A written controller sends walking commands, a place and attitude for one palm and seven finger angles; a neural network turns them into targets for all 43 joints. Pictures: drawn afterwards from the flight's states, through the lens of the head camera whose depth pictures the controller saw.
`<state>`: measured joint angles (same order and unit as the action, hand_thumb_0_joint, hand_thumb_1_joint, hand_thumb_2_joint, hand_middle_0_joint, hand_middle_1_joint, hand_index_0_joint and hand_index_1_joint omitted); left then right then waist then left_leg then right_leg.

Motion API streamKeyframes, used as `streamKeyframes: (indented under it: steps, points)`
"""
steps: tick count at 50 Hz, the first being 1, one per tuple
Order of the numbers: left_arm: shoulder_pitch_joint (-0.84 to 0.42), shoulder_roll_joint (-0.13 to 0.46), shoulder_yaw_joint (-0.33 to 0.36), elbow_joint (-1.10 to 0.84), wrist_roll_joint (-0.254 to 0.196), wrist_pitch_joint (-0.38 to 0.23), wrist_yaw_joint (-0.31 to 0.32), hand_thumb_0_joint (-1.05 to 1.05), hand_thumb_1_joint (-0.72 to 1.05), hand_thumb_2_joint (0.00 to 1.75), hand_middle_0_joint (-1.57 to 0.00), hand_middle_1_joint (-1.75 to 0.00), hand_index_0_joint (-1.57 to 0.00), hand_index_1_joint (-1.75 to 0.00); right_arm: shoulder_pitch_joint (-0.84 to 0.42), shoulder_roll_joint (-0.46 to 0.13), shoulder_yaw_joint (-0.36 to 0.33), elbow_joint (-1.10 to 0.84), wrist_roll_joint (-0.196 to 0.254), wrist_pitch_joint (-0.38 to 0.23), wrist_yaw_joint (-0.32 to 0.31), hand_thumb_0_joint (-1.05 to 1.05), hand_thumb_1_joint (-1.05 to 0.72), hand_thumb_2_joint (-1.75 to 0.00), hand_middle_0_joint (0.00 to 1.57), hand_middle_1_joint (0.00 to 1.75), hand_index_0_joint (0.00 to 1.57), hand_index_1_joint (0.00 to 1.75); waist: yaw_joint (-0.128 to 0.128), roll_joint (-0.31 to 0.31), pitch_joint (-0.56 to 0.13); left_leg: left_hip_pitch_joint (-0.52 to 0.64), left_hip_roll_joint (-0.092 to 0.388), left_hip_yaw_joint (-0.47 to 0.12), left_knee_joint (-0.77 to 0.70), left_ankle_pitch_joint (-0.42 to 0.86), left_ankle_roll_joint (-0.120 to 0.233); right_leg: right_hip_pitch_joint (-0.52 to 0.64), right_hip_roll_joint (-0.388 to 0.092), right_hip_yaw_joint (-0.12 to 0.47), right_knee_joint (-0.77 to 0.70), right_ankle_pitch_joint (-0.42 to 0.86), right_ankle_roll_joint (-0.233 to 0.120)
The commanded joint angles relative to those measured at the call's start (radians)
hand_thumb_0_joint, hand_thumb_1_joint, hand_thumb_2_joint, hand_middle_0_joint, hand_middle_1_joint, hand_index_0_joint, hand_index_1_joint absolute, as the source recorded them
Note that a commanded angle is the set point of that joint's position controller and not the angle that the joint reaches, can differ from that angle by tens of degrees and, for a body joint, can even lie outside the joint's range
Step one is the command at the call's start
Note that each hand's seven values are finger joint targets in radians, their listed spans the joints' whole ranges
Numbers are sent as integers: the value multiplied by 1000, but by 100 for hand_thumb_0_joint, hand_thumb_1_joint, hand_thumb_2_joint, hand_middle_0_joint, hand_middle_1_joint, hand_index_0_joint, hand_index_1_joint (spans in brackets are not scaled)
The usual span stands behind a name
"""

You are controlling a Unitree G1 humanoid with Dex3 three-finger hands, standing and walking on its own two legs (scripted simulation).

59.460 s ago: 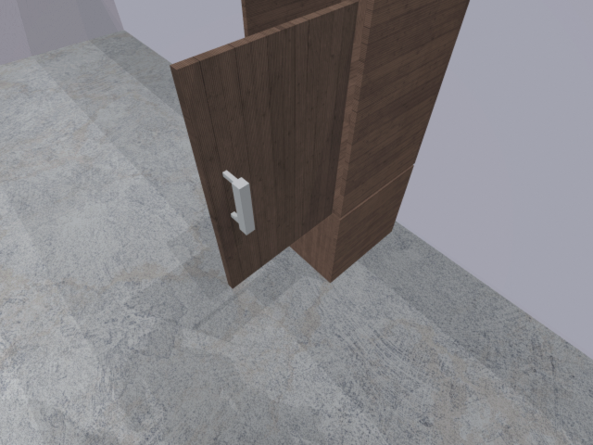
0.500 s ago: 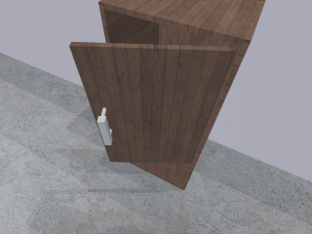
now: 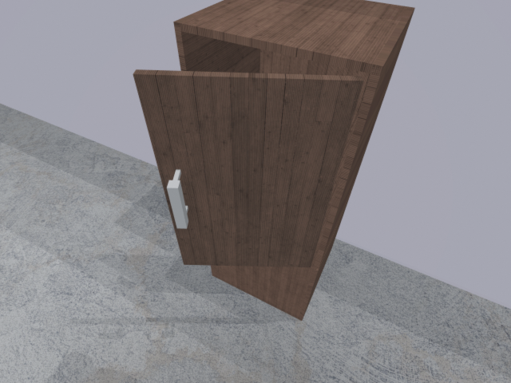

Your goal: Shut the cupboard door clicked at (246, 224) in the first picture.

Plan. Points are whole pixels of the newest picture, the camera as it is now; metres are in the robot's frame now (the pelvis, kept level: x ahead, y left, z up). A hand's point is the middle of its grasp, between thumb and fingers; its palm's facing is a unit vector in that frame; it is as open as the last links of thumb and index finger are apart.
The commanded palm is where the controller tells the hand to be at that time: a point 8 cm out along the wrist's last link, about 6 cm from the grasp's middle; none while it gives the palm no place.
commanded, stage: come to a stop and stand still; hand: left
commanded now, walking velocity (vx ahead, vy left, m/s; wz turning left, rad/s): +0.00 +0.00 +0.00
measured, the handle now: (180, 199) +0.49 +0.20 -0.03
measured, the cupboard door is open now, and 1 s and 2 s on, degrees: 27 27 27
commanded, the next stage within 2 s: look again from close up in 0.20 s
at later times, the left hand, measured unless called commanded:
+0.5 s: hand out of the picture +0.00 +0.19 -0.17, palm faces +0.02 -0.98 -0.18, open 7.4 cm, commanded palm none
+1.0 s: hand (128, 376) +0.16 +0.22 -0.09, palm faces +0.22 -0.96 -0.17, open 7.3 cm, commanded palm +0.13 +0.24 -0.07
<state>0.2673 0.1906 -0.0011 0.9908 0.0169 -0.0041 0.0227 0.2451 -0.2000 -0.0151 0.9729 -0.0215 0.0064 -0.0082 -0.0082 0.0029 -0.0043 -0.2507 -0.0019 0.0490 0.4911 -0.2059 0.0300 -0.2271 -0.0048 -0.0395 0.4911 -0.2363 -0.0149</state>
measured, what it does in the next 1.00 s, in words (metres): stands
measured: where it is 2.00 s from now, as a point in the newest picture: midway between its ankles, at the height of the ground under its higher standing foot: outside the picture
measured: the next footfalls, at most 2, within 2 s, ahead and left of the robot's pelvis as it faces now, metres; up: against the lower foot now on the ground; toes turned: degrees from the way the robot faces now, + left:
none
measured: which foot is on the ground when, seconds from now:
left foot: down 0.00-1.00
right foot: down 0.00-1.00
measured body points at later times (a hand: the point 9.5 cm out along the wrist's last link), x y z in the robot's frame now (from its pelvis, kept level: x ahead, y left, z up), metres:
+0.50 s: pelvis +0.01 +0.01 +0.00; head +0.02 +0.03 +0.45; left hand +0.00 +0.24 -0.16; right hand +0.01 -0.21 -0.15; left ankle +0.04 +0.10 -0.74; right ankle +0.03 -0.11 -0.74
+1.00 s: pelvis +0.03 +0.02 +0.00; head +0.03 +0.03 +0.45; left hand +0.15 +0.27 -0.07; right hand +0.10 -0.22 -0.13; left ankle +0.04 +0.10 -0.74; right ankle +0.03 -0.11 -0.74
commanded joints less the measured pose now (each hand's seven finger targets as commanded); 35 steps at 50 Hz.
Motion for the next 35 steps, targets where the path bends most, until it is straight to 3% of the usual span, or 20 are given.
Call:
streamKeyframes:
  steps: [1,7,10,13,16,27,35]
  points:
    - [30,133,26,-49,2,-15,7,0,90,90,-20,-30,-20,-30,41,-131,-20,-41,-5,-17,-1,0,-90,-90,20,30,20,30,-8,-30,78,-48,75,-137,-155,-237,13,-95,-91,148,-176,-290,-34]
    - [54,132,21,-35,0,-20,7,0,90,90,-20,-30,-20,-30,69,-112,-12,-8,0,-20,-1,0,-90,-90,20,30,20,30,-9,-27,88,-35,72,-129,-151,-183,12,-109,-102,152,-194,-274,-37]
    - [69,131,20,-18,-2,-19,7,0,90,90,-20,-30,-20,-30,73,-119,-10,9,1,-23,-2,0,-90,-90,20,30,20,30,-2,-10,100,-73,79,-150,-171,-219,13,-93,-97,145,-178,-267,-35]
    - [92,116,15,1,-3,-21,7,0,90,90,-20,-30,-20,-30,78,-111,-5,29,3,-28,-4,0,-90,-90,20,30,20,30,7,22,84,-86,89,-167,-195,-206,17,-47,-92,124,-150,-183,-32]
    - [102,107,10,20,-4,-24,7,0,90,90,-20,-30,-20,-30,83,-107,-2,47,6,-34,-6,0,-90,-90,20,30,20,30,9,11,61,-75,95,-174,-203,-186,17,-20,-95,118,-139,-138,-32]
    - [104,83,-4,63,-4,-30,17,0,90,90,-20,-30,-20,-30,79,-79,8,96,15,-44,-11,0,-90,-90,20,30,20,30,13,-2,43,2,98,-136,-169,46,14,36,-105,98,-130,55,-19]
    - [89,74,-4,69,-3,-26,20,0,90,90,-20,-30,-20,-30,54,-74,8,109,13,-44,-13,0,-90,-90,20,30,20,30,11,2,51,32,99,-131,-175,85,10,38,-107,95,-134,77,-10]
